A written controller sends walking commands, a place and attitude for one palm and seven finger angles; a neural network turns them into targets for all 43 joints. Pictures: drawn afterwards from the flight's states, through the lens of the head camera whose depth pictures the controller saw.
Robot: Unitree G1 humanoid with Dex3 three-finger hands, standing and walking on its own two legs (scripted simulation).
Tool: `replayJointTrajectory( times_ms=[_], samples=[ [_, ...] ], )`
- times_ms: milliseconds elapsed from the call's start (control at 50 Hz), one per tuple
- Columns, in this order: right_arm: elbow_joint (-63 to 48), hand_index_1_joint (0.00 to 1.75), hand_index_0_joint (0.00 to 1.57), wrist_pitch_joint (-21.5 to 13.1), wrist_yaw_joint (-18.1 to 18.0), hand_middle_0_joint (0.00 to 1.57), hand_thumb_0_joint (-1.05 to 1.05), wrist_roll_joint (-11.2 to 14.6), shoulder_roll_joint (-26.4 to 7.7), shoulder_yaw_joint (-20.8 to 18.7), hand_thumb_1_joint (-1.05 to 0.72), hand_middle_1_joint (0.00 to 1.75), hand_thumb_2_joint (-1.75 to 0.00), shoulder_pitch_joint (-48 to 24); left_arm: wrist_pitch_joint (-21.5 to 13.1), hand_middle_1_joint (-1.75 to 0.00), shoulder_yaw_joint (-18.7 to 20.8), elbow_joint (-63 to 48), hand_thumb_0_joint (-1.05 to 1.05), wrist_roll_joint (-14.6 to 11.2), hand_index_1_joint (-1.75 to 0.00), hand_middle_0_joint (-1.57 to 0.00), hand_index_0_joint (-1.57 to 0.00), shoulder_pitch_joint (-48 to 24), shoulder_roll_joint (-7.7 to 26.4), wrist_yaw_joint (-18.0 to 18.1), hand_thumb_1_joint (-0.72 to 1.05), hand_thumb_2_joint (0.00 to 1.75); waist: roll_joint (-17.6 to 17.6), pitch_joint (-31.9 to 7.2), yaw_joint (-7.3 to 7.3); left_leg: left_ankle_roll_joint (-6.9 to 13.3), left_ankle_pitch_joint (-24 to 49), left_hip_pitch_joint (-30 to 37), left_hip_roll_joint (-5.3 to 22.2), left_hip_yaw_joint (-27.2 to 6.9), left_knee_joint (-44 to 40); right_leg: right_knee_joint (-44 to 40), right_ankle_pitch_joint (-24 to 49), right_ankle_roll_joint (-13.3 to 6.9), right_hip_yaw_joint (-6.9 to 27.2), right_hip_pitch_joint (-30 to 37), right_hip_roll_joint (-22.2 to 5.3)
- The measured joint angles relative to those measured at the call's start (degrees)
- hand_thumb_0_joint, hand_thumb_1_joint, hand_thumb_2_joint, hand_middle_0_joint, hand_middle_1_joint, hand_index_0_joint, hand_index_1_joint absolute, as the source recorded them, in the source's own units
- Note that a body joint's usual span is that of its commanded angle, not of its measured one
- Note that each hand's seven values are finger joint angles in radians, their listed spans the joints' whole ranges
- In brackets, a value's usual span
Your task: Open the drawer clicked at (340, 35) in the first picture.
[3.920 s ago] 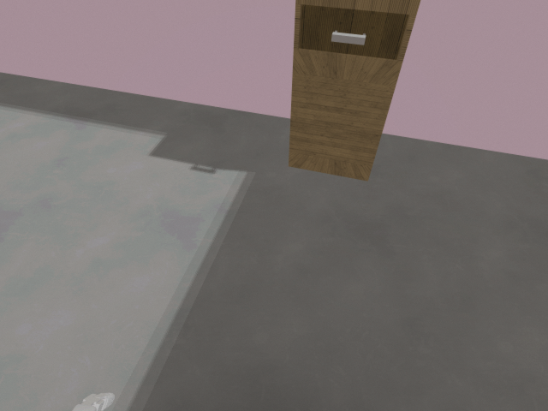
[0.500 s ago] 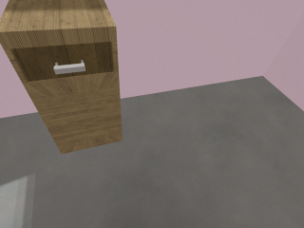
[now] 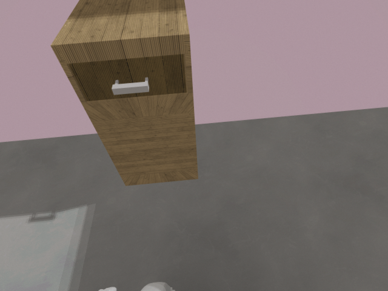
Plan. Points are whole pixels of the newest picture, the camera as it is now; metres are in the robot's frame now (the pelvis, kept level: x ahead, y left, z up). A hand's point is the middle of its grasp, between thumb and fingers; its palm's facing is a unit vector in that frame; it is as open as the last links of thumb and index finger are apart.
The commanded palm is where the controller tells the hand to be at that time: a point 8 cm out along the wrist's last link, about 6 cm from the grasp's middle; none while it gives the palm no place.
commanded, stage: turn to face it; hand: left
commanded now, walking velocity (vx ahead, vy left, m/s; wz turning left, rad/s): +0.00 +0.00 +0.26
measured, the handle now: (131, 84) +0.78 +0.26 -0.03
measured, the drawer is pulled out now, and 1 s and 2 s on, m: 0.00 0.00 0.00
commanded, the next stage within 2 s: take the last steps up to it in 0.02 s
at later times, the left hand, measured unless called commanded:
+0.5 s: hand out of the picture +0.02 +0.23 -0.17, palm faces +0.13 -0.97 -0.18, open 7.4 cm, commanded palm none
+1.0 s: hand out of the picture +0.14 +0.20 -0.19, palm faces +0.20 -0.97 -0.12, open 7.3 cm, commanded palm none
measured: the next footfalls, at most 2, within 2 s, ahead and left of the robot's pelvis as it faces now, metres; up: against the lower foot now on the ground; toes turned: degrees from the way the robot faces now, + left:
left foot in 0.22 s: +0.03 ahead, +0.14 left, +0.00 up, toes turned +10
right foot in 0.66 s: +0.19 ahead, -0.10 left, +0.00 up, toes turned -2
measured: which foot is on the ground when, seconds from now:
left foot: up 0.00-0.20, down 0.22-0.66, up 0.68-1.00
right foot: down 0.00-0.22, up 0.24-0.64, down 0.66-1.00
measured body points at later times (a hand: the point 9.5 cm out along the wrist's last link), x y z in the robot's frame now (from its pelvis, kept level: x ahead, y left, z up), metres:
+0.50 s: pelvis +0.04 +0.04 +0.01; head +0.05 +0.06 +0.46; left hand +0.02 +0.29 -0.15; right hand +0.08 -0.19 -0.14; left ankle -0.01 +0.14 -0.74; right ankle +0.08 -0.10 -0.68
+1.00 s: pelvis +0.18 +0.05 -0.01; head +0.19 +0.07 +0.44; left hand +0.13 +0.25 -0.17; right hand +0.27 -0.19 -0.15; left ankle +0.24 +0.16 -0.73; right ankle +0.16 -0.09 -0.74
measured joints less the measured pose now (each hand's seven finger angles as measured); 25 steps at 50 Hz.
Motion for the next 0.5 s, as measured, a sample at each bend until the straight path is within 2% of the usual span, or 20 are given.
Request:
replayJointTrajectory(
  times_ms=[80,160,200,220,240,280,320,360,420,500],
  samples=[
    [-1.43,0.30,0.19,0.20,0.07,0.20,0.00,0.11,-1.43,0.11,-0.91,0.30,-0.90,-3.36,0.22,-0.30,-0.11,0.44,-0.01,0.44,-0.30,-0.20,-0.20,1.50,1.33,-0.40,0.92,0.89,-1.17,0.42,1.42,-0.29,-0.30,2.08,0.73,0.45,-7.26,-0.20,-0.14,0.39,-1.48,0.58,-1.10],
    [-3.00,0.30,0.19,-0.13,0.11,0.19,0.00,0.31,-2.05,0.66,-0.91,0.30,-0.90,-6.46,0.81,-0.30,0.11,1.77,0.00,0.68,-0.30,-0.20,-0.20,3.34,2.90,-0.71,0.92,0.89,-2.38,0.96,2.81,0.24,0.11,5.84,0.65,1.78,-16.44,1.38,-0.92,1.28,-2.70,0.11,-2.01],
    [-3.73,0.30,0.19,-0.91,0.16,0.19,0.00,0.21,-2.00,1.18,-0.91,0.30,-0.90,-7.16,1.17,-0.29,0.30,2.87,0.00,0.46,-0.30,-0.20,-0.20,4.57,3.78,-0.85,0.91,0.89,-2.91,0.77,3.20,0.69,3.93,9.48,0.52,2.90,-24.21,3.03,-1.83,2.09,-3.27,-0.31,-2.40],
    [-4.05,0.30,0.19,-1.56,0.24,0.19,0.00,0.08,-1.93,1.44,-0.91,0.30,-0.90,-7.14,1.45,-0.29,0.41,3.40,0.00,0.25,-0.30,-0.20,-0.20,5.32,4.22,-0.99,0.91,0.89,-3.10,0.39,3.27,2.09,5.87,11.14,0.40,3.11,-27.94,4.56,-2.68,2.60,-3.54,-0.84,-2.65],
    [-4.15,0.30,0.19,-2.12,0.28,0.19,0.00,-0.18,-1.40,1.68,-0.91,0.30,-0.90,-7.17,1.91,-0.29,0.60,4.01,0.00,0.07,-0.30,-0.20,-0.20,5.77,4.86,-1.16,0.91,0.89,-4.08,0.43,3.55,3.54,6.31,11.28,-0.16,3.36,-27.90,6.88,-5.48,3.21,-2.56,-1.61,-2.99],
    [-4.38,0.30,0.19,-3.02,0.22,0.19,0.00,-0.56,-0.33,2.42,-0.91,0.30,-0.90,-6.52,2.94,-0.29,0.67,5.15,0.00,0.29,-0.30,-0.20,-0.20,6.63,5.70,-1.41,0.91,0.89,-4.92,0.22,3.84,4.71,5.78,11.97,-0.48,3.60,-27.76,15.23,-12.18,3.66,1.42,-4.57,-1.76],
    [-4.20,0.30,0.20,-3.77,-0.15,0.20,0.00,-0.56,0.68,2.99,-0.91,0.30,-0.90,-4.96,3.19,-0.29,0.63,6.10,0.00,0.45,-0.30,-0.19,-0.20,7.04,6.05,-1.97,0.91,0.89,-4.79,-0.17,3.55,4.95,6.31,13.61,-0.61,3.13,-30.10,23.53,-12.25,3.61,4.17,-7.82,-0.48],
    [-3.29,0.30,0.20,-4.25,-0.44,0.20,0.00,-0.44,1.63,3.43,-0.91,0.30,-0.90,-3.08,2.71,-0.29,0.50,6.56,0.00,0.49,-0.30,-0.19,-0.20,7.28,6.06,-2.55,0.91,0.89,-4.55,-0.56,3.33,4.84,7.79,15.74,-0.94,2.69,-33.62,27.64,-9.24,3.75,5.67,-10.13,-0.20],
    [-1.38,0.30,0.20,-4.71,-1.03,0.20,0.00,-0.13,2.46,3.24,-0.92,0.30,-0.90,-0.10,2.05,-0.29,0.18,6.65,0.00,0.40,-0.30,-0.19,-0.20,7.45,5.42,-2.97,0.91,0.89,-3.99,-1.18,3.03,5.16,9.34,18.63,-1.54,2.34,-38.10,27.91,-5.79,4.20,7.03,-12.01,-0.58],
    [1.07,0.30,0.20,-4.90,-0.95,0.20,0.00,-0.18,2.52,2.82,-0.93,0.30,-0.90,3.57,1.97,-0.29,-0.08,6.62,0.00,0.35,-0.30,-0.19,-0.20,6.73,4.05,-3.10,0.91,0.89,-3.34,-1.31,2.21,5.01,9.46,21.49,-2.05,2.51,-41.07,22.38,-3.67,4.63,7.39,-12.39,-1.33]
  ],
)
